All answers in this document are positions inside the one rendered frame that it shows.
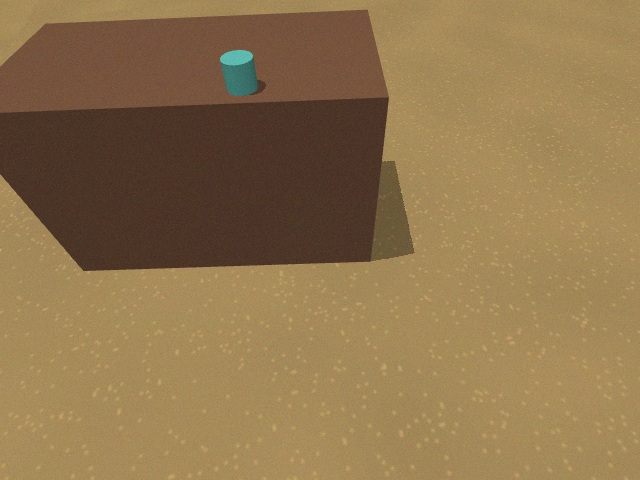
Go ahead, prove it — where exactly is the can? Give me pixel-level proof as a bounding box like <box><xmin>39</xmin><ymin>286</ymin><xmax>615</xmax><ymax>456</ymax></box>
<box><xmin>220</xmin><ymin>50</ymin><xmax>258</xmax><ymax>96</ymax></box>

